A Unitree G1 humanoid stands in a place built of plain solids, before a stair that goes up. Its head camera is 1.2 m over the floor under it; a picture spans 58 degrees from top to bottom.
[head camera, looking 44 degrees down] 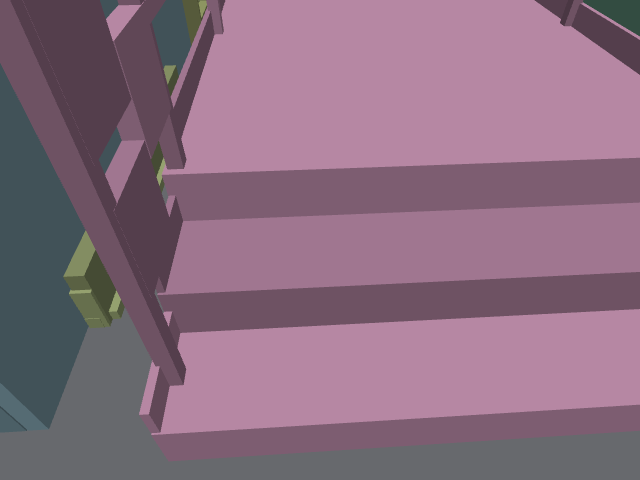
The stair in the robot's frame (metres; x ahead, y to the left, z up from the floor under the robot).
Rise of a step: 0.17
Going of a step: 0.28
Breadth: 1.70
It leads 4 degrees to the left of straight ahead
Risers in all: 3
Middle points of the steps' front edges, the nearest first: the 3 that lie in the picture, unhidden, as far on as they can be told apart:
0.46 -0.45 0.17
0.74 -0.43 0.34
1.02 -0.42 0.51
